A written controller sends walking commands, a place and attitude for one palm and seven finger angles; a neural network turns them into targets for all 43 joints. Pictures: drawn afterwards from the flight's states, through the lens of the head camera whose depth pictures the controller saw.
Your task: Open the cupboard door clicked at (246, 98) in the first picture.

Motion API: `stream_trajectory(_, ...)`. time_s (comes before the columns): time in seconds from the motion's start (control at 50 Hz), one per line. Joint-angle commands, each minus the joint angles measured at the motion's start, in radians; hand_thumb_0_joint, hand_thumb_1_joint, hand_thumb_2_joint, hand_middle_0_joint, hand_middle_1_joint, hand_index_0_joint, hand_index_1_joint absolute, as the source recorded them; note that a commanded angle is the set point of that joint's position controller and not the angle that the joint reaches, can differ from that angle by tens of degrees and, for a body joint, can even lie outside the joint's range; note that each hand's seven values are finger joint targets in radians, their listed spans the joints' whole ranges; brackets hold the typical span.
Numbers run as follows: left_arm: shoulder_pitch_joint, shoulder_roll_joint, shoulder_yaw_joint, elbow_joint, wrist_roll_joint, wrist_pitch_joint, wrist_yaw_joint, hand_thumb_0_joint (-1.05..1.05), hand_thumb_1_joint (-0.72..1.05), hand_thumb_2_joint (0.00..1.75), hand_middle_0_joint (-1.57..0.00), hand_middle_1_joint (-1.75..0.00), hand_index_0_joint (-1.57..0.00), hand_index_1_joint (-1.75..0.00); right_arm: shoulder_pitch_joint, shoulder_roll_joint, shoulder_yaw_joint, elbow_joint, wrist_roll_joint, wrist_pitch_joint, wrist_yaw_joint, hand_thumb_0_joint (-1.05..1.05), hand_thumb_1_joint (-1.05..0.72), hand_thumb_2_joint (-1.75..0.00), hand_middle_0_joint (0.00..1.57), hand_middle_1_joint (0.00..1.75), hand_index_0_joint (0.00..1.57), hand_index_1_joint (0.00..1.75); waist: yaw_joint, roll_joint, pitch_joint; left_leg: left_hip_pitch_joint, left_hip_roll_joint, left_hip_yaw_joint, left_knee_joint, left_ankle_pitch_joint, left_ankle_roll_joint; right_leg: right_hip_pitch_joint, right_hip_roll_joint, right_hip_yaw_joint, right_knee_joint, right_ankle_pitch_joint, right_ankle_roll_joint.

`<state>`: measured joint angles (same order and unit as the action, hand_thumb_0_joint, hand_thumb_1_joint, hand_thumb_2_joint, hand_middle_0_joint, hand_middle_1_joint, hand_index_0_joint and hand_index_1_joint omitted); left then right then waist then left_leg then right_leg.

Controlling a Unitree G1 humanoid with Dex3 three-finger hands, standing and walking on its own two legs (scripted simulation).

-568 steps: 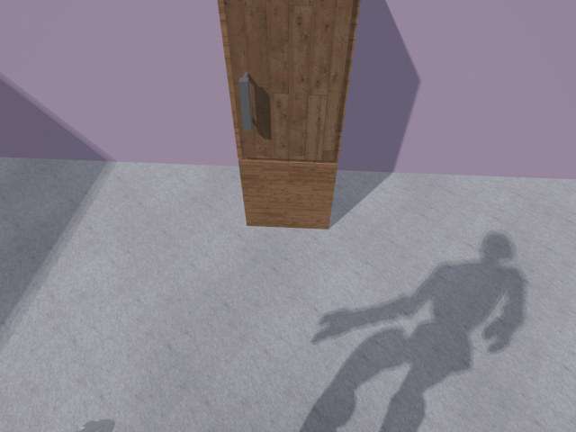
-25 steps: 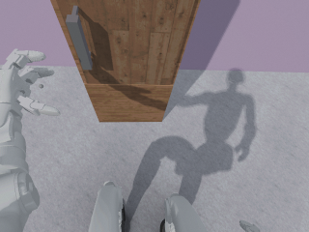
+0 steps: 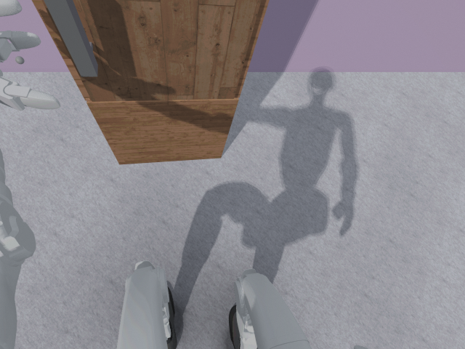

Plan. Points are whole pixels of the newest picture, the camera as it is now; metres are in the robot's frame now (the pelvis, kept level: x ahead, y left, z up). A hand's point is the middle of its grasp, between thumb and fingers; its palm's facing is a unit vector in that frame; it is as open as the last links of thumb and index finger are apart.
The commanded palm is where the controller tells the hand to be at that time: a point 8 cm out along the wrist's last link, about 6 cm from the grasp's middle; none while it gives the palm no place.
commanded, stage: move the hooked fingers beside the handle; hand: left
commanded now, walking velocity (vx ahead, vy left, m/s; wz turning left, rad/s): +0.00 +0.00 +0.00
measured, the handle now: (73, 20) +0.62 +0.22 +0.07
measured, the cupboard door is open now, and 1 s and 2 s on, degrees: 0 0 0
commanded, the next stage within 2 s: slide the fingers in behind the handle in 0.88 s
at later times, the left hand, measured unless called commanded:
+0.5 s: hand (25, 51) +0.55 +0.27 +0.07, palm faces +0.08 -1.00 -0.02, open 14.0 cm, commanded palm +0.54 +0.29 +0.06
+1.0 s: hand (25, 55) +0.55 +0.28 +0.06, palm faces +0.08 -1.00 -0.01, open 14.0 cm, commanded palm +0.55 +0.29 +0.06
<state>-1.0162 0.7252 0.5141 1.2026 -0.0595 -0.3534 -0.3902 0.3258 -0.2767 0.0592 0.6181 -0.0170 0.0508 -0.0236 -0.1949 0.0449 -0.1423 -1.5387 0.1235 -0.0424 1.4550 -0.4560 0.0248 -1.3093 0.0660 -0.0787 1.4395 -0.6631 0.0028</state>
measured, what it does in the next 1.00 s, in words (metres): stands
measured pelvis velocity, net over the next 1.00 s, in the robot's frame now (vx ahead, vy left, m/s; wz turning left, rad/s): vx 0.01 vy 0.00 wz -0.01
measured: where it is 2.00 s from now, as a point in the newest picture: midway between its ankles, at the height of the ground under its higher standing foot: (205, 342)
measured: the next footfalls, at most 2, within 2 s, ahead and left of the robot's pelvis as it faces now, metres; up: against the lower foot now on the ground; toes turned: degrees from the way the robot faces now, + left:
none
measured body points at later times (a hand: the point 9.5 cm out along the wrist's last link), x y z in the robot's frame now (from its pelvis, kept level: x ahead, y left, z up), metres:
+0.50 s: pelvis +0.00 +0.00 +0.00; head +0.19 +0.05 +0.40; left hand +0.54 +0.33 +0.07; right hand +0.01 -0.26 -0.10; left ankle +0.09 +0.12 -0.57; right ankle +0.01 -0.13 -0.57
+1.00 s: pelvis +0.01 +0.00 -0.01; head +0.20 +0.05 +0.39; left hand +0.54 +0.33 +0.06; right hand +0.03 -0.27 -0.11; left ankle +0.09 +0.12 -0.57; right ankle +0.01 -0.13 -0.57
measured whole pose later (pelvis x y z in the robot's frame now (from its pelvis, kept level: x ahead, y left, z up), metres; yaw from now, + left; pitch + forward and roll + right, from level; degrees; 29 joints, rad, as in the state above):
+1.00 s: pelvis +0.01 +0.00 -0.01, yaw -1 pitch +32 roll -8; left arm -1.07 0.78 0.52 1.17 -0.05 -0.30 -0.39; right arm 0.32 -0.27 0.07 0.61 -0.02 0.08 -0.02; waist -0.20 0.05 -0.12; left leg -1.60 0.13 -0.07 1.50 -0.48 0.02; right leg -1.36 0.08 -0.10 1.47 -0.68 -0.01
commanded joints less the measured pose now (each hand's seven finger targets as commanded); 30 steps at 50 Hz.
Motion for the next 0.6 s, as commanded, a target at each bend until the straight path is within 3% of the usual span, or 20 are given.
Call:
stream_trajectory(0.0, -0.466, 0.343, 0.032, -0.195, 0.0, -0.048, 0.009, 0.0, -0.5, 0.3, -0.3, -1.2, -0.3, -1.2, 0.195, -0.216, -0.063, -0.04, -0.005, -0.003, -0.018, 0.0, -0.9, -0.9, 0.2, 0.3, 0.2, 0.3, -0.01, 0.228, -0.558, 0.732, -0.024, -0.088, -0.102, 0.232, 0.018, -0.07, 0.017, 0.011, -0.203, 0.243, -0.032)
stream_trajectory(0.06, -0.508, 0.337, 0.009, -0.159, 0.015, -0.03, 0.011, 0.0, -0.5, 0.3, -0.3, -1.2, -0.3, -1.2, 0.201, -0.219, -0.056, -0.042, -0.007, 0.003, -0.019, 0.0, -0.9, -0.9, 0.2, 0.3, 0.2, 0.3, -0.034, 0.229, -0.534, 0.709, -0.02, -0.098, -0.091, 0.2, 0.02, -0.118, 0.02, 0.003, -0.19, 0.222, -0.031)
stream_trajectory(0.14, -0.439, 0.344, 0.032, -0.206, 0.012, -0.018, 0.004, 0.0, -0.5, 0.3, -0.3, -1.2, -0.3, -1.2, 0.22, -0.22, -0.061, -0.051, -0.012, 0.013, -0.012, 0.0, -0.9, -0.9, 0.2, 0.3, 0.2, 0.3, 0.002, 0.284, -0.62, 0.789, -0.017, -0.111, -0.099, 0.284, 0.011, -0.108, 0.02, -0.007, -0.174, 0.263, -0.04)
stream_trajectory(0.22, -0.454, 0.323, 0.023, -0.229, 0.008, 0.001, 0.001, 0.0, -0.5, 0.3, -0.3, -1.2, -0.3, -1.2, 0.23, -0.217, -0.064, -0.048, -0.011, 0.02, -0.008, 0.0, -0.9, -0.9, 0.2, 0.3, 0.2, 0.3, -0.013, 0.25, -0.592, 0.772, -0.014, -0.116, -0.105, 0.255, 0.015, -0.113, 0.022, -0.007, -0.18, 0.253, -0.035)
stream_trajectory(0.3, -0.501, 0.356, 0.046, -0.289, 0.008, -0.007, 0.021, 0.0, -0.5, 0.3, -0.3, -1.2, -0.3, -1.2, 0.233, -0.215, -0.069, -0.031, -0.012, 0.015, -0.01, 0.0, -0.9, -0.9, 0.2, 0.3, 0.2, 0.3, -0.012, 0.266, -0.612, 0.783, -0.013, -0.113, -0.108, 0.237, 0.014, -0.096, 0.022, -0.001, -0.192, 0.244, -0.034)
stream_trajectory(0.32, -0.509, 0.365, 0.057, -0.322, 0.007, -0.019, 0.025, 0.0, -0.5, 0.3, -0.3, -1.2, -0.3, -1.2, 0.237, -0.215, -0.071, -0.028, -0.015, 0.011, -0.009, 0.0, -0.9, -0.9, 0.2, 0.3, 0.2, 0.3, -0.004, 0.297, -0.635, 0.82, -0.012, -0.119, -0.111, 0.259, 0.012, -0.107, 0.021, -0.001, -0.186, 0.252, -0.038)
stream_trajectory(0.34, -0.497, 0.344, 0.044, -0.323, 0.01, -0.02, 0.027, 0.0, -0.5, 0.3, -0.3, -1.2, -0.3, -1.2, 0.233, -0.213, -0.073, -0.026, -0.014, 0.012, -0.006, 0.0, -0.9, -0.9, 0.2, 0.3, 0.2, 0.3, -0.001, 0.308, -0.644, 0.836, -0.013, -0.121, -0.117, 0.264, 0.008, -0.108, 0.021, -0.003, -0.19, 0.253, -0.04)
stream_trajectory(0.46, -0.465, 0.282, -0.005, -0.234, 0.01, 0.002, 0.032, 0.0, -0.5, 0.3, -0.3, -1.2, -0.3, -1.2, 0.226, -0.208, -0.068, -0.018, -0.008, 0.012, -0.006, 0.0, -0.9, -0.9, 0.2, 0.3, 0.2, 0.3, -0.025, 0.261, -0.549, 0.789, -0.015, -0.11, -0.12, 0.224, 0.012, -0.115, 0.022, -0.004, -0.213, 0.239, -0.035)
stream_trajectory(0.5, -0.449, 0.296, -0.001, -0.2, 0.01, 0.009, 0.033, 0.0, -0.5, 0.3, -0.3, -1.2, -0.3, -1.2, 0.225, -0.208, -0.062, -0.026, -0.006, 0.012, -0.008, 0.0, -0.9, -0.9, 0.2, 0.3, 0.2, 0.3, -0.026, 0.224, -0.521, 0.732, -0.021, -0.095, -0.114, 0.212, 0.019, -0.079, 0.024, 0.002, -0.221, 0.237, -0.033)
stream_trajectory(0.58, -0.438, 0.31, 0.01, -0.212, 0.004, -0.015, 0.029, 0.0, -0.5, 0.3, -0.3, -1.2, -0.3, -1.2, 0.216, -0.206, -0.061, -0.036, -0.009, 0.012, -0.009, 0.0, -0.9, -0.9, 0.2, 0.3, 0.2, 0.3, -0.016, 0.24, -0.546, 0.728, -0.023, -0.085, -0.095, 0.265, 0.02, -0.062, 0.025, 0.006, -0.209, 0.269, -0.034)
